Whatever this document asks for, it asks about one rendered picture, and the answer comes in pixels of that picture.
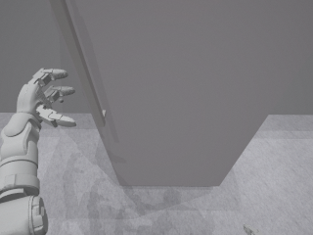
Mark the left robot forearm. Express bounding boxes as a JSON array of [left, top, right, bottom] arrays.
[[0, 113, 42, 204]]

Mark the left robot hand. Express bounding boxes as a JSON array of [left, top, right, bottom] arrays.
[[17, 68, 76, 128]]

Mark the handle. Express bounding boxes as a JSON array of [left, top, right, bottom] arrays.
[[49, 0, 107, 127]]

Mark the right robot hand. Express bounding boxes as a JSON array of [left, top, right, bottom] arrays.
[[244, 223, 263, 235]]

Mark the left robot upper arm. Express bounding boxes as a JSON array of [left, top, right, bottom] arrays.
[[0, 195, 49, 235]]

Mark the fridge door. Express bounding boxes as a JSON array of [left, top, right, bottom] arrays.
[[45, 0, 313, 187]]

